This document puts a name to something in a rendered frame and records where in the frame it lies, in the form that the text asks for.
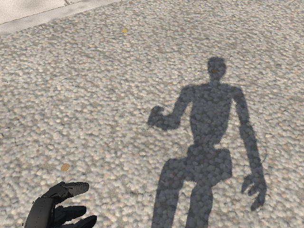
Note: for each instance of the left robot hand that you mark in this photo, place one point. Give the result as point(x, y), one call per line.
point(43, 213)

